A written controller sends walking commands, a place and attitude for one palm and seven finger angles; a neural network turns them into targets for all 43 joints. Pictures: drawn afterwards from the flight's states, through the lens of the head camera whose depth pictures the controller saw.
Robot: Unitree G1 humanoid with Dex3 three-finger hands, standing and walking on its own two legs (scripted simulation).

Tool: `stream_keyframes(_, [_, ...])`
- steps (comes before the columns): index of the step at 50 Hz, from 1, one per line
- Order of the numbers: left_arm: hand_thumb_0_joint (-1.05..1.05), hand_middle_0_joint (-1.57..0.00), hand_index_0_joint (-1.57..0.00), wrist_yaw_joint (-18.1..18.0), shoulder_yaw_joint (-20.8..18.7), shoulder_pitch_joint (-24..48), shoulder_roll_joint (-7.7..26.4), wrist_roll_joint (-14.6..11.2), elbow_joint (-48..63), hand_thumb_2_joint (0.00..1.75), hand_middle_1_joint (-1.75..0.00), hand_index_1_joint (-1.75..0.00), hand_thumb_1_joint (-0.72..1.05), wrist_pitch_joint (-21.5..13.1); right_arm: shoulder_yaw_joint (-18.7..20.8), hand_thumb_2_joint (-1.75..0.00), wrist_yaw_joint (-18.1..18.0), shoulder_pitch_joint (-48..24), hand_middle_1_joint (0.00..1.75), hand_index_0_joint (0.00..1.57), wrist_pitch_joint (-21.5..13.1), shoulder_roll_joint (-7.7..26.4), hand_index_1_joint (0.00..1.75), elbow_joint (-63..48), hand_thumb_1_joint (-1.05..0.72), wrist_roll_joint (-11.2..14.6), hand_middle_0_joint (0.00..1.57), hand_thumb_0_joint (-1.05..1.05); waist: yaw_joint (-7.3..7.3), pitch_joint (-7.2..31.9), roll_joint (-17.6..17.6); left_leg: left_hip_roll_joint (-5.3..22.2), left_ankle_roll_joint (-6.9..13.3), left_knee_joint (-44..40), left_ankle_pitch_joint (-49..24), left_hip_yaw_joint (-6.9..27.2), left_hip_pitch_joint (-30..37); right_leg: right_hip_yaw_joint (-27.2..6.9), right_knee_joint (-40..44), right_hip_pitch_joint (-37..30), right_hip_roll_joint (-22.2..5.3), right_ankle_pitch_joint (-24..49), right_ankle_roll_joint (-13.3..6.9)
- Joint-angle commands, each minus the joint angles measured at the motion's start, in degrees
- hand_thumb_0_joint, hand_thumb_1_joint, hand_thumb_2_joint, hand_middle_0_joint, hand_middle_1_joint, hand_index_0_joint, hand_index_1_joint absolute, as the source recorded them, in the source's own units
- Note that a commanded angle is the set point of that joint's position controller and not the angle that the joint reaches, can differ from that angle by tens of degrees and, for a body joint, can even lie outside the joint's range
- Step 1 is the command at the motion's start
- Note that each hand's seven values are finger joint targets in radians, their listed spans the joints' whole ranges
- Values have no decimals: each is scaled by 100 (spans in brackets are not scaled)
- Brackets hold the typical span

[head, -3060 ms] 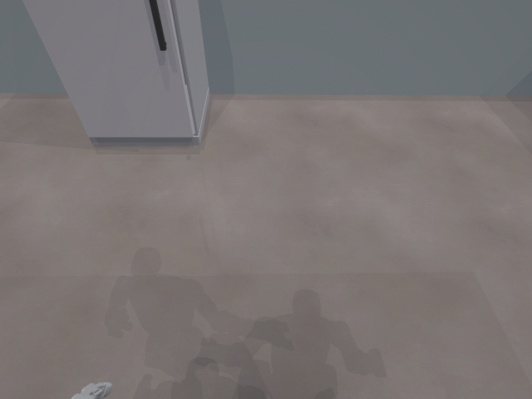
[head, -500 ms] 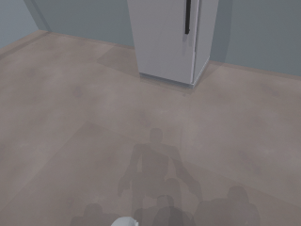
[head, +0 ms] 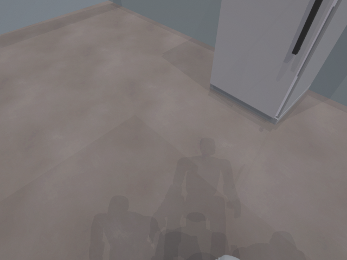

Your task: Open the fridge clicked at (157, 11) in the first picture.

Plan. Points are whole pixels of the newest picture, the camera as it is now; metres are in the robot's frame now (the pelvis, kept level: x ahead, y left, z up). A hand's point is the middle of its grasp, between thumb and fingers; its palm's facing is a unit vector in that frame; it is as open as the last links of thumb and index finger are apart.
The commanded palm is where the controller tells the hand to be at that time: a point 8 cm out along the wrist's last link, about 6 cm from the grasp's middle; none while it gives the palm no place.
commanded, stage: walk to a spot facing it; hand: right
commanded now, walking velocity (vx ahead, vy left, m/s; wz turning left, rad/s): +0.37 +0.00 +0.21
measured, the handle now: (318, 3) +1.20 -0.54 +0.10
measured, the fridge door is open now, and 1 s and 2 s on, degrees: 0 0 0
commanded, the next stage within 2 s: turn to face it in 1.48 s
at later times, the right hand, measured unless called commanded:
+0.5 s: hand (280, 239) +0.23 -0.26 -0.17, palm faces -0.08 +0.99 -0.14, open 7.4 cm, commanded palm none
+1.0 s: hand (229, 146) +0.53 -0.14 -0.15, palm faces -0.24 +0.94 -0.23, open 7.1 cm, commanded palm none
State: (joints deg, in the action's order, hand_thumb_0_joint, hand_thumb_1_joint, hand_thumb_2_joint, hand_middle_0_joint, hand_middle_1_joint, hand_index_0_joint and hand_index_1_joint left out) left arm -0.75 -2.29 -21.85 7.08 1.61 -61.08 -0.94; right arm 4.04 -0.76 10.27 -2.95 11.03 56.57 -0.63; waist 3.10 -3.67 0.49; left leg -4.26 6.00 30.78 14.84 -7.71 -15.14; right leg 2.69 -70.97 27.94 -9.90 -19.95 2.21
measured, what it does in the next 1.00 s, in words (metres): walks ahead, turning left: right foot, then left foot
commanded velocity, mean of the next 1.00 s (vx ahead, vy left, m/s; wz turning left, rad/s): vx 0.37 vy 0.00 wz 0.20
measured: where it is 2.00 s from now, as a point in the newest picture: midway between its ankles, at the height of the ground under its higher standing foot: (170, 166)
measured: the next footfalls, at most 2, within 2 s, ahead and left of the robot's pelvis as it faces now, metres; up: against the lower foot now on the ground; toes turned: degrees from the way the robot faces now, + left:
right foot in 0.26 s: +0.25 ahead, -0.17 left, +0.00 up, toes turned -6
left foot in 0.80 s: +0.45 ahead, +0.11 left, +0.00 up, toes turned +25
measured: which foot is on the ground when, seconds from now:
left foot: down 0.00-0.28, up 0.30-0.78, down 0.80-1.00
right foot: up 0.00-0.24, down 0.26-0.80, up 0.82-1.00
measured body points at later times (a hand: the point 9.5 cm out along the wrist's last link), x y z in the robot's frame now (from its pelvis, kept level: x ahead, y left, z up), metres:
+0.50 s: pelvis +0.21 -0.08 +0.02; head +0.22 -0.11 +0.47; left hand +0.21 +0.16 -0.12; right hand +0.24 -0.31 -0.15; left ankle +0.18 +0.06 -0.63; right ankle +0.21 -0.17 -0.73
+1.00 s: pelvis +0.41 +0.02 +0.01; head +0.42 +0.04 +0.46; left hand +0.34 +0.22 -0.16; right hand +0.54 -0.19 -0.14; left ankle +0.42 +0.10 -0.73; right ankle +0.44 -0.13 -0.65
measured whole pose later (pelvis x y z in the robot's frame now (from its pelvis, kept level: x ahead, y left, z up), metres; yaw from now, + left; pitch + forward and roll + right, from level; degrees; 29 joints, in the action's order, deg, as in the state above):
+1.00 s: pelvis +0.41 +0.02 +0.01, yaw +17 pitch -1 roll +0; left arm 0.1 -3.1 -18.0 7.6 1.8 -62.4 -1.0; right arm 3.9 -1.1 12.2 -3.9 9.5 60.1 -1.1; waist 2.0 -1.7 -1.6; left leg -0.7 4.7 27.8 13.4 -9.7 -14.2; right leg 4.5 -65.7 28.3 -9.5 -16.8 1.6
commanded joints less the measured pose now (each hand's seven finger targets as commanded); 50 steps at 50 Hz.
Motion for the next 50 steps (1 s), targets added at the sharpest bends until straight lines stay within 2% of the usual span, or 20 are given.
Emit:
stream_keyframes(1, [0, -20, -20, 74, -88, -235, 313, 9, 403, 90, -30, -30, 90, -23, 44, -90, 48, 367, 30, 20, -115, 588, 30, -119, -90, -62, 20, 0, -25, -71, 389, 1465, 541, -1906, -384, 1404, -694, 154, 1135, 45, -95, 613, 133])
stream_keyframes(5, [0, -20, -20, 186, -100, 669, 445, 22, 667, 90, -30, -30, 90, -134, 29, -90, 79, 761, 30, 20, -133, 660, 30, 63, -90, -71, 20, 0, -292, -191, 788, 1409, 451, -1791, -246, 1490, -236, 266, 2432, 91, 59, 906, 107])
stream_keyframes(9, [0, -20, -20, 232, -107, 1305, 596, -3, 896, 90, -30, -30, 90, -222, 53, -90, 67, 1029, 30, 20, -100, 832, 30, 142, -90, -73, 20, 0, -460, -217, 642, 1588, 386, -1529, -551, 1713, 237, 433, 3305, -310, 325, 719, 7])
stream_keyframes(11, [0, -20, -20, 192, -140, 1092, 751, 0, 804, 90, -30, -30, 90, -266, 58, -90, 56, 1048, 30, 20, -76, 845, 30, 176, -90, -46, 20, 0, -273, -114, 475, 1472, 250, -1017, -1032, 1618, 204, 608, 3945, -1153, 518, 742, -36])
stream_keyframes(12, [0, -20, -20, 139, -190, 489, 945, 12, 621, 90, -30, -30, 90, -305, 58, -90, 55, 986, 30, 20, -72, 780, 30, 167, -90, -35, 20, 0, 12, 184, 130, 1231, 108, -110, -1416, 1428, -143, 476, 4335, -2192, 501, 820, -113])
stream_keyframes(13, [0, -20, -20, 72, -316, -363, 1487, 85, 393, 90, -30, -30, 90, -355, 36, -90, 89, 1069, 30, 20, -64, 530, 30, 76, -90, 1, 20, 0, 312, 787, -883, 719, -173, 1431, -813, 990, -971, -790, 4746, -3512, -553, 590, -452])
stream_keyframes(14, [0, -20, -20, 79, -412, -956, 1998, 101, 259, 90, -30, -30, 90, -317, -5, -90, 123, 1112, 30, 20, -97, 340, 30, -35, -90, 15, 20, 0, 396, 1145, -2169, 230, -370, 3166, 1685, 376, -1917, -2368, 5508, -4073, -1885, 375, -930])
stream_keyframes(15, [0, -20, -20, 12, -332, -824, 1720, 56, 186, 90, -30, -30, 90, -287, 26, -90, 65, 808, 30, 20, -68, 552, 30, -25, -90, -50, 20, 0, 450, 935, -1860, 488, -332, 3946, 1552, 911, -2143, -2558, 5836, -3620, -1955, -224, -889])
stream_keyframes(17, [0, -20, -20, 3, -174, -60, 1150, 12, 378, 90, -30, -30, 90, -328, 54, -90, 179, 440, 30, 20, -41, 460, 30, 7, -90, -73, 20, 0, 98, -77, -635, 972, -360, 4188, 666, 886, -2345, -1656, 6006, -2433, -1578, -167, -857])
stream_keyframes(21, [0, -20, -20, -49, -91, 193, 778, -18, 334, 90, -30, -30, 90, -434, 55, -90, 194, 1033, 30, 20, 203, 69, 30, 259, -90, -119, 20, 0, -339, -33, -764, 1058, -541, 3928, -130, 773, -1911, -4, 6096, -1935, -977, 934, -577])
stream_keyframes(29, [0, -20, -20, -66, -140, -454, 721, -12, -40, 90, -30, -30, 90, -448, 41, -90, 271, -60, 30, 20, 274, -68, 30, -123, -90, -140, 20, 0, -157, -453, -745, 1234, -676, 2165, -609, 314, -2505, 740, 6167, -2566, -941, 1894, -820])
stream_keyframes(35, [0, -20, -20, -50, -139, -761, 832, 50, -300, 90, -30, -30, 90, -352, -2, -90, 263, -588, 30, 20, 174, -28, 30, -229, -90, -108, 20, 0, -59, -481, -821, 855, -349, 837, -241, -84, -1648, 1061, 5650, -2864, -1054, 2987, -767])
stream_keyframes(37, [0, -20, -20, -45, -153, -682, 927, 29, -317, 90, -30, -30, 90, -315, 34, -90, 228, 88, 30, 20, 111, 104, 30, -13, -90, -118, 20, 0, -409, -66, -647, 487, -175, 486, -82, -369, -543, 1237, 4644, -2797, -967, 4370, -672])
stream_keyframes(38, [0, -20, -20, -35, -149, -486, 982, -11, -287, 90, -30, -30, 90, -314, 94, -90, 203, 942, 30, 20, 61, 261, 30, 246, -90, -139, 20, 0, -858, 367, -551, 366, -101, 160, -421, -437, 562, 1470, 3636, -2496, -788, 4536, -498])
stream_keyframes(39, [0, -20, -20, 34, -142, -461, 879, -73, -225, 90, -30, -30, 90, -320, 212, -90, 147, 1807, 30, 20, -11, 726, 30, 500, -90, -163, 20, 0, -1229, 980, 71, 985, 120, -29, -359, 349, 1979, 1557, 2136, -1461, -479, 3480, -306])
stream_keyframes(40, [0, -20, -20, 35, -59, -686, 414, -153, -29, 90, -30, -30, 90, -358, 366, -90, 69, 2324, 30, 20, -57, 1383, 30, 610, -90, -115, 20, 0, -1193, 1671, 1377, 2719, 831, -646, -742, 3148, 3394, 1284, 207, 350, 428, -854, -32])
stream_keyframes(41, [0, -20, -20, 29, -83, -272, 569, -164, 100, 90, -30, -30, 90, -326, 377, -90, 42, 2141, 30, 20, -15, 1602, 30, 578, -90, 30, 20, 0, -1145, 1539, 1055, 3071, 1083, -1367, -506, 3733, 2935, 443, -716, 783, 413, -1285, -153])
stream_keyframes(44, [0, -20, -20, 48, -129, 206, 456, -25, 119, 90, -30, -30, 90, -197, 99, -90, -10, 728, 30, 20, -43, 655, 30, 213, -90, -7, 20, 0, -536, 49, 262, 2488, 511, -1900, 615, 2391, 369, -121, -496, 624, -162, 81, -189])
stream_keyframes(46, [0, -20, -20, 63, -100, -198, 268, 13, -35, 90, -30, -30, 90, -84, 10, -90, -16, 558, 30, 20, -129, 413, 30, 230, -90, -54, 20, 0, -213, 56, 309, 2132, 338, -2000, -58, 1574, -116, -20, 135, 211, -161, 314, -102])
stream_keyframes(50, [0, -20, -20, 127, -118, 12, 211, -1, 120, 90, -30, -30, 90, -15, 5, -90, -8, 664, 30, 20, -205, 379, 30, 269, -90, -56, 20, 0, -130, -27, 418, 1916, 350, -2106, -404, 1035, -178, 124, 1167, 248, -141, 658, 46])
